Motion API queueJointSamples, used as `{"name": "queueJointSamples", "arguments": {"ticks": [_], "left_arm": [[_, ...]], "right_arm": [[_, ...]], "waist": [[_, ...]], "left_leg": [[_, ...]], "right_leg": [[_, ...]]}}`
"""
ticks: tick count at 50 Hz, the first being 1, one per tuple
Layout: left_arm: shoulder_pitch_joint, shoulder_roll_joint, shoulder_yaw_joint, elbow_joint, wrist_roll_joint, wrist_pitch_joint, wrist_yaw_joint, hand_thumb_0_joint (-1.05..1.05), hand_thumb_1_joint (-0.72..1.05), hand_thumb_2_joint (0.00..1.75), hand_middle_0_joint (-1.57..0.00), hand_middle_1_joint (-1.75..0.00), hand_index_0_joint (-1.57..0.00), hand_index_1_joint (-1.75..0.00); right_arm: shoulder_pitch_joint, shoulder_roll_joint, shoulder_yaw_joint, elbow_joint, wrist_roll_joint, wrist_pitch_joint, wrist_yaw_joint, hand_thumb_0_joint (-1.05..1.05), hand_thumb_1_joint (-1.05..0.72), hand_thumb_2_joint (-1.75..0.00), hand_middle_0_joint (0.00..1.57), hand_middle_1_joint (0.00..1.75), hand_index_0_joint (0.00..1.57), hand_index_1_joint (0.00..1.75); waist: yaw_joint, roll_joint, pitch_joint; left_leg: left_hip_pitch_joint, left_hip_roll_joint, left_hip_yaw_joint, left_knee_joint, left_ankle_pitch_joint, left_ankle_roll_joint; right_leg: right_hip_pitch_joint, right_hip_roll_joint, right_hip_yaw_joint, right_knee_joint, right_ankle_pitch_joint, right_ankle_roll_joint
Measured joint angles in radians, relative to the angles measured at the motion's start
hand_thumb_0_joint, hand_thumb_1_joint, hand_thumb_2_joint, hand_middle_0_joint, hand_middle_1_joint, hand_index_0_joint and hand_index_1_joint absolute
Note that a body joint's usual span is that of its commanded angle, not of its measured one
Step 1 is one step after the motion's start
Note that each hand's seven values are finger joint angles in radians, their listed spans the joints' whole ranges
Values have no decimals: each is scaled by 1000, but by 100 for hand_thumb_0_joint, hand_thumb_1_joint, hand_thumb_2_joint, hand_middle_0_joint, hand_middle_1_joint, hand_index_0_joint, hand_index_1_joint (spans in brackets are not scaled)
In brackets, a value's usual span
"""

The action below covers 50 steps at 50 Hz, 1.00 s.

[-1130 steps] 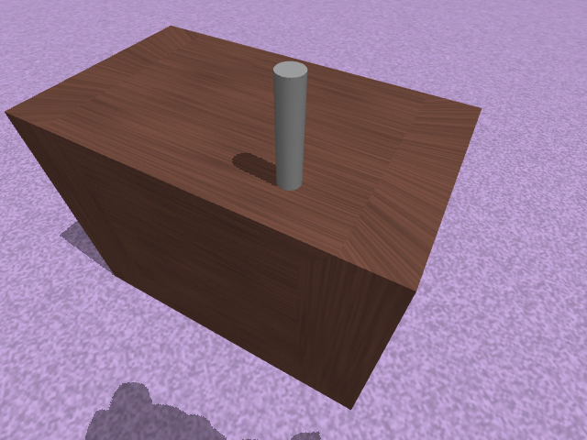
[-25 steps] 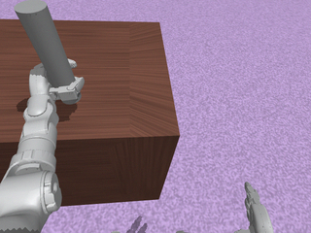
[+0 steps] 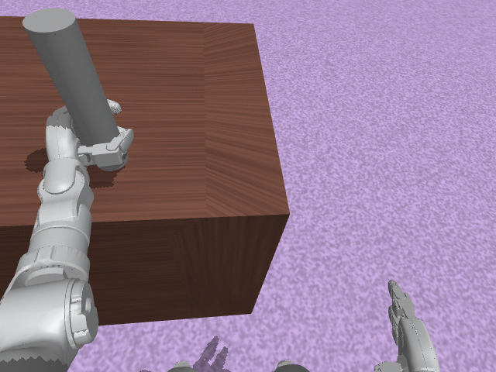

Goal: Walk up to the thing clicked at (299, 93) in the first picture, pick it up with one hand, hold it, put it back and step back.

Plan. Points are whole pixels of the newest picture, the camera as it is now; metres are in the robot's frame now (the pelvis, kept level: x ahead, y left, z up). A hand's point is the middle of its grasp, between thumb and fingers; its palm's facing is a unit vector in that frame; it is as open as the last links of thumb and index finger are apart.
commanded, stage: loosen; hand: left
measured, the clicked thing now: (88, 105) +0.47 +0.21 +0.16
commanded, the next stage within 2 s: open in 0.16 s
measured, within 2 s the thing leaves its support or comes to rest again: rests again in 0.08 s
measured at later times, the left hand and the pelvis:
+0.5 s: hand (103, 128) +0.48 +0.21 +0.11, palm faces +0.21 -0.98 +0.01, open 11.3 cm; pelvis -0.01 +0.00 -0.01, yaw +0 degrees
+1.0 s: hand (42, 75) +0.49 +0.26 +0.19, palm faces +0.29 -0.96 -0.01, open 17.1 cm; pelvis +0.00 -0.01 +0.00, yaw +0 degrees
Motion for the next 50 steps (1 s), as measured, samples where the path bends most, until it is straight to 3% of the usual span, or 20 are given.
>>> {"name": "queueJointSamples", "arguments": {"ticks": [6, 9, 12, 18, 25, 38, 45, 50], "left_arm": [[4, 9, 6, 3, 11, -8, -1, 1, -5, 111, -85, -109, -91, -107], [6, 6, 12, -11, 0, -11, -2, 1, -4, 107, -86, -107, -91, -105], [0, 0, 17, -16, -13, -17, 3, 1, -3, 98, -88, -103, -93, -100], [-36, 8, 15, -8, -1, -35, 10, 0, -10, 74, -87, -89, -90, -86], [-69, 33, 31, 60, 3, -23, -8, 0, -26, 49, -70, -64, -72, -63], [-50, 39, 61, 27, 6, -26, -5, -1, -45, 16, -27, -21, -28, -21], [-85, 106, 96, -22, 11, 27, -11, -1, -48, 11, -12, -10, -13, -10], [-136, 191, 93, 24, 12, 95, -57, -1, -49, 8, -7, -7, -8, -6]], "right_arm": [[13, -1, -7, -27, -5, 12, 13, 0, 52, -6, 5, 6, 5, 5], [21, -2, -10, -39, -4, 21, 12, -1, 52, -5, 5, 6, 5, 5], [28, -4, -8, -51, -4, 27, 10, -1, 52, -5, 5, 6, 5, 5], [27, -5, -6, -60, -7, 37, 7, -1, 51, -5, 6, 6, 5, 5], [35, -6, -6, -67, -4, 51, 20, -1, 52, -5, 6, 6, 5, 5], [41, -23, -13, -101, -3, 61, 17, -1, 54, -5, 6, 6, 5, 6], [36, -28, -21, -91, 10, 81, 1, -1, 54, -5, 6, 6, 5, 6], [34, -32, -20, -35, 31, 75, -2, -1, 54, -5, 6, 6, 5, 5]], "waist": [[-5, 1, 3], [-2, 2, 12], [0, 2, 13], [-1, 1, -1], [-5, 8, -10], [-12, -1, 2], [-13, -1, -12], [0, 11, -31]], "left_leg": [[-23, 1, -2, 17, -2, 0], [-32, 1, -2, 23, -2, 0], [-39, 0, -2, 29, -2, -1], [-42, 0, -4, 34, -3, -2], [-48, 0, 0, 30, 1, -1], [-60, 3, -1, 33, 3, -7], [-17, 7, -4, 12, -1, -10], [37, 7, -1, -26, 4, -8]], "right_leg": [[-22, 1, -1, 16, -2, 0], [-31, 2, 0, 23, -2, 0], [-39, 2, -1, 30, -3, 0], [-43, 1, -2, 38, -6, -1], [-53, 1, 1, 39, -3, -2], [-69, 5, 2, 50, -5, -6], [-23, 8, -3, 24, -6, -9], [33, 6, -2, -20, 2, -9]]}}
